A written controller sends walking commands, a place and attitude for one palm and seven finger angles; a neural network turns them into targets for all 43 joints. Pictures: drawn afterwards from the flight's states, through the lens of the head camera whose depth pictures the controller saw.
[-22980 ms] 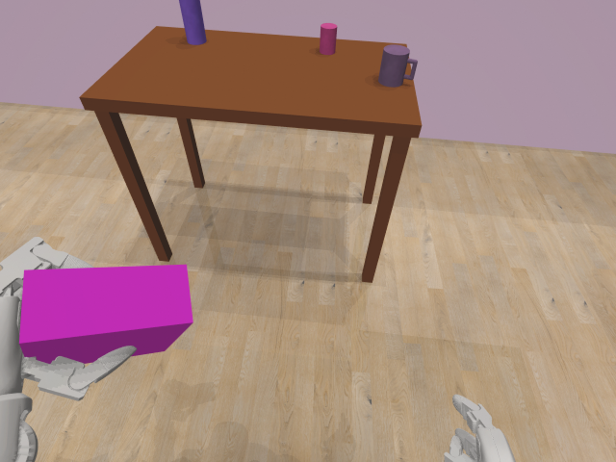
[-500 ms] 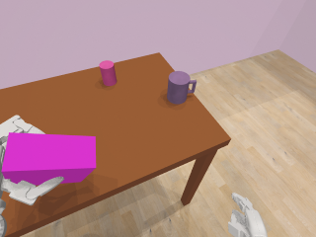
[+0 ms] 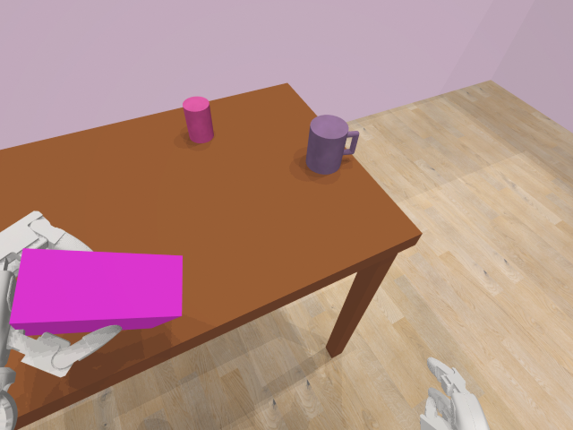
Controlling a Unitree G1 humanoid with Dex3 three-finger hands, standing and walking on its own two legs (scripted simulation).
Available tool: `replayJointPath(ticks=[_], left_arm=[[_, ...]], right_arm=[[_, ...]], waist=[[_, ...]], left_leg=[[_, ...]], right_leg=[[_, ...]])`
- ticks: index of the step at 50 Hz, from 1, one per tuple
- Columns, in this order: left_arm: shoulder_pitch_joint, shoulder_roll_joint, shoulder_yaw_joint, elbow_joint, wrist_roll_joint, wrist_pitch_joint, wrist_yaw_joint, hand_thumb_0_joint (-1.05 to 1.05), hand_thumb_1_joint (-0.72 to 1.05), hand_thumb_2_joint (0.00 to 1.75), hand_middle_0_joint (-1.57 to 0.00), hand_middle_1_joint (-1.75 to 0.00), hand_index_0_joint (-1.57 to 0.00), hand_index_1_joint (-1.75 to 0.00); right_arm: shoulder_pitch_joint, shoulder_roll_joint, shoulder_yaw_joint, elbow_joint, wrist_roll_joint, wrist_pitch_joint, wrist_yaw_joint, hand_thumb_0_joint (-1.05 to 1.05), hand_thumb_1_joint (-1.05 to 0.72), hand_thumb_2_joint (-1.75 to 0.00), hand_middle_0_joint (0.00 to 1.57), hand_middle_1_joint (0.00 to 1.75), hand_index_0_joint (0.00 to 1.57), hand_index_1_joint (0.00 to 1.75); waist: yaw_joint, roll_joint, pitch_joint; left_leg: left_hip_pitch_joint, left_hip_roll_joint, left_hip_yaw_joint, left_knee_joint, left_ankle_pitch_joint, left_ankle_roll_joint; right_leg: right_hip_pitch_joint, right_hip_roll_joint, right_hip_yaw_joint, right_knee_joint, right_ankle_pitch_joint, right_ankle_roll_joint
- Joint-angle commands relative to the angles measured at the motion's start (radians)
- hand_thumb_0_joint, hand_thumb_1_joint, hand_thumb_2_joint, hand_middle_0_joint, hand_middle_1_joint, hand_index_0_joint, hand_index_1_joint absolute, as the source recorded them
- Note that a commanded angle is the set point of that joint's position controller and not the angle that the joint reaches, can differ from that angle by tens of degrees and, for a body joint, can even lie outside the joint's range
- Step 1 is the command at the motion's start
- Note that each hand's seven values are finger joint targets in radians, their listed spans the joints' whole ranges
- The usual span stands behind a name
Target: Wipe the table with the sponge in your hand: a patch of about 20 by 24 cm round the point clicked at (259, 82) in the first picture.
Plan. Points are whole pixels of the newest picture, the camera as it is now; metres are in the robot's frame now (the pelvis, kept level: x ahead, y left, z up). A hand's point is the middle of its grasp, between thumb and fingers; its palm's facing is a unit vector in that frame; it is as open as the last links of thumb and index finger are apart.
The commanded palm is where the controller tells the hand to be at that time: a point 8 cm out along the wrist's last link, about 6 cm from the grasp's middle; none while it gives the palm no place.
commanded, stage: come to a stop and stand still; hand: left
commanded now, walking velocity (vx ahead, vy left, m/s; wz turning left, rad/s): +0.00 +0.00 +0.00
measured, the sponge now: (124, 296) +0.22 +0.19 +0.13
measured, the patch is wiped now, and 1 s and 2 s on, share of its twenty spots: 0.00 0.00 0.00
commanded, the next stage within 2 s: look again from close up in 0.64 s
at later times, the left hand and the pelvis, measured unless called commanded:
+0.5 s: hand out of the picture +0.23 +0.30 +0.16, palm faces +0.39 -0.84 -0.37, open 10.1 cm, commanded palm +0.17 +0.33 +0.18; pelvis +0.01 +0.05 +0.01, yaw +1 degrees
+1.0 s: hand (17, 271) +0.23 +0.29 +0.16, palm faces +0.37 -0.85 -0.39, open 10.1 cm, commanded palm +0.17 +0.32 +0.18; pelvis +0.01 +0.04 +0.01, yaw +1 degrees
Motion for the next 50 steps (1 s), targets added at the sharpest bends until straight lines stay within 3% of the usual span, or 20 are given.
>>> replayJointPath(ticks=[1, 3, 5, 6, 8, 16, 17, 21, 23, 28, 30, 34, 41, 42, 46, 47, 50], left_arm=[[-0.163, 0.182, 0.173, -0.164, -0.007, -0.073, 0.06, 0.0, 0.1, 1.3, -1.2, -1.6, -1.2, -1.6], [-0.212, 0.144, 0.123, -0.15, 0.01, -0.075, 0.053, 0.0, 0.1, 1.3, -1.2, -1.6, -1.2, -1.6], [-0.211, 0.123, 0.097, -0.13, 0.019, -0.069, 0.048, 0.0, 0.1, 1.3, -1.2, -1.6, -1.2, -1.6], [-0.202, 0.103, 0.077, -0.139, 0.021, -0.068, 0.046, 0.0, 0.1, 1.3, -1.2, -1.6, -1.2, -1.6], [-0.206, 0.1, 0.065, -0.151, 0.027, -0.064, 0.045, 0.0, 0.1, 1.3, -1.2, -1.6, -1.2, -1.6], [-0.2, 0.148, 0.129, -0.176, 0.028, -0.07, 0.05, 0.0, 0.1, 1.3, -1.2, -1.6, -1.2, -1.6], [-0.197, 0.12, 0.105, -0.157, 0.023, -0.071, 0.046, 0.0, 0.1, 1.3, -1.2, -1.6, -1.2, -1.6], [-0.187, 0.132, 0.113, -0.193, 0.022, -0.071, 0.043, 0.0, 0.1, 1.3, -1.2, -1.6, -1.2, -1.6], [-0.184, 0.116, 0.092, -0.187, 0.02, -0.067, 0.039, 0.0, 0.1, 1.3, -1.2, -1.6, -1.2, -1.6], [-0.181, 0.123, 0.091, -0.219, 0.023, -0.066, 0.042, 0.0, 0.1, 1.3, -1.2, -1.6, -1.2, -1.6], [-0.164, 0.132, 0.105, -0.21, 0.022, -0.063, 0.045, 0.0, 0.1, 1.3, -1.2, -1.6, -1.2, -1.6], [-0.137, 0.138, 0.117, -0.226, 0.016, -0.065, 0.045, 0.0, 0.1, 1.3, -1.2, -1.6, -1.2, -1.6], [-0.094, 0.148, 0.132, -0.202, 0.01, -0.058, 0.049, 0.0, 0.1, 1.3, -1.2, -1.6, -1.2, -1.6], [-0.103, 0.115, 0.1, -0.191, 0.007, -0.059, 0.044, 0.0, 0.1, 1.3, -1.2, -1.6, -1.2, -1.6], [-0.12, 0.143, 0.12, -0.194, 0.012, -0.055, 0.051, 0.0, 0.1, 1.3, -1.2, -1.6, -1.2, -1.6], [-0.119, 0.119, 0.1, -0.174, 0.009, -0.055, 0.048, 0.0, 0.1, 1.3, -1.2, -1.6, -1.2, -1.6], [-0.131, 0.13, 0.104, -0.175, 0.01, -0.049, 0.05, 0.0, 0.1, 1.3, -1.2, -1.6, -1.2, -1.6]], right_arm=[[-0.126, -0.111, -0.021, -0.146, 0.002, -0.074, -0.027, 0.0, -0.9, -0.9, 0.2, 0.3, 0.2, 0.3], [-0.109, -0.109, -0.015, -0.15, 0.004, -0.075, -0.021, 0.0, -0.9, -0.9, 0.2, 0.3, 0.2, 0.3], [-0.098, -0.111, -0.019, -0.151, 0.006, -0.081, -0.011, 0.0, -0.9, -0.9, 0.2, 0.3, 0.2, 0.3], [-0.115, -0.106, -0.016, -0.148, 0.009, -0.087, -0.006, 0.0, -0.9, -0.9, 0.2, 0.3, 0.2, 0.3], [-0.098, -0.113, -0.021, -0.15, 0.002, -0.082, 0.0, 0.0, -0.9, -0.9, 0.2, 0.3, 0.2, 0.3], [-0.115, -0.106, -0.016, -0.154, -0.001, -0.062, 0.003, 0.0, -0.9, -0.9, 0.2, 0.3, 0.2, 0.3], [-0.105, -0.104, -0.012, -0.155, -0.007, -0.054, 0.003, 0.0, -0.9, -0.9, 0.2, 0.3, 0.2, 0.3], [-0.116, -0.104, -0.016, -0.165, -0.002, -0.053, 0.003, 0.0, -0.9, -0.9, 0.2, 0.3, 0.2, 0.3], [-0.104, -0.108, -0.02, -0.171, -0.004, -0.047, 0.004, 0.0, -0.9, -0.9, 0.2, 0.3, 0.2, 0.3], [-0.105, -0.115, -0.025, -0.174, -0.004, -0.039, 0.004, 0.0, -0.9, -0.9, 0.2, 0.3, 0.2, 0.3], [-0.104, -0.116, -0.027, -0.175, -0.004, -0.035, 0.003, 0.0, -0.9, -0.9, 0.2, 0.3, 0.2, 0.3], [-0.107, -0.12, -0.03, -0.174, -0.002, -0.028, 0.0, 0.0, -0.9, -0.9, 0.2, 0.3, 0.2, 0.3], [-0.122, -0.116, -0.025, -0.171, 0.004, -0.025, -0.007, 0.0, -0.9, -0.9, 0.2, 0.3, 0.2, 0.3], [-0.111, -0.117, -0.023, -0.17, 0.0, -0.021, -0.008, 0.0, -0.9, -0.9, 0.2, 0.3, 0.2, 0.3], [-0.129, -0.119, -0.025, -0.168, 0.005, -0.026, -0.014, 0.0, -0.9, -0.9, 0.2, 0.3, 0.2, 0.3], [-0.116, -0.118, -0.021, -0.166, -0.001, -0.024, -0.014, 0.0, -0.9, -0.9, 0.2, 0.3, 0.2, 0.3], [-0.116, -0.121, -0.026, -0.168, 0.002, -0.026, -0.017, 0.0, -0.9, -0.9, 0.2, 0.3, 0.2, 0.3]], waist=[[0.017, 0.156, -0.141], [0.024, 0.174, -0.137], [0.026, 0.098, -0.147], [0.02, 0.109, -0.153], [0.02, 0.073, -0.149], [0.013, 0.119, -0.15], [0.012, 0.117, -0.145], [0.011, 0.128, -0.178], [0.012, 0.101, -0.18], [0.012, 0.138, -0.192], [0.014, 0.096, -0.207], [0.01, 0.098, -0.217], [0.01, 0.094, -0.194], [0.009, 0.083, -0.182], [0.009, 0.093, -0.173], [0.01, 0.071, -0.171], [0.01, 0.05, -0.174]], left_leg=[[0.082, 0.067, -0.109, -0.217, 0.015, 0.036], [-0.054, 0.105, -0.146, -0.282, -0.028, 0.048], [-0.063, 0.1, -0.134, -0.267, 0.01, 0.044], [-0.039, 0.096, -0.12, -0.268, 0.023, 0.038], [-0.041, 0.092, -0.13, -0.263, 0.033, 0.032], [-0.017, 0.078, -0.122, -0.269, 0.107, -0.006], [-0.031, 0.08, -0.131, -0.279, 0.111, -0.007], [0.028, 0.074, -0.113, -0.25, 0.209, -0.024], [0.039, 0.079, -0.118, -0.243, 0.251, -0.031], [0.06, 0.081, -0.12, -0.24, 0.313, -0.048], [0.06, 0.08, -0.115, -0.222, 0.308, -0.041], [0.069, 0.074, -0.116, -0.213, 0.353, -0.052], [0.048, 0.069, -0.104, -0.229, 0.238, -0.034], [0.033, 0.067, -0.107, -0.239, 0.205, -0.03], [0.034, 0.062, -0.103, -0.241, 0.137, -0.012], [0.022, 0.061, -0.106, -0.244, 0.125, -0.008], [0.032, 0.056, -0.106, -0.23, 0.123, -0.001]], right_leg=[[0.036, -0.12, 0.166, -0.164, -0.144, 0.035], [0.176, -0.101, 0.113, -0.074, -0.051, 0.048], [0.214, -0.104, 0.11, -0.077, 0.006, 0.05], [0.206, -0.099, 0.1, -0.081, 0.021, 0.05], [0.21, -0.102, 0.103, -0.096, 0.033, 0.049], [0.22, -0.087, 0.086, -0.101, 0.108, 0.045], [0.224, -0.083, 0.076, -0.104, 0.102, 0.047], [0.228, -0.086, 0.078, -0.104, 0.165, 0.046], [0.23, -0.088, 0.076, -0.108, 0.181, 0.046], [0.229, -0.086, 0.07, -0.1, 0.185, 0.045], [0.245, -0.096, 0.075, -0.108, 0.205, 0.044], [0.252, -0.097, 0.07, -0.106, 0.235, 0.04], [0.238, -0.101, 0.083, -0.124, 0.205, 0.045], [0.234, -0.102, 0.079, -0.131, 0.181, 0.045], [0.219, -0.105, 0.105, -0.148, 0.159, 0.044], [0.223, -0.107, 0.097, -0.154, 0.146, 0.045], [0.216, -0.116, 0.122, -0.166, 0.152, 0.042]])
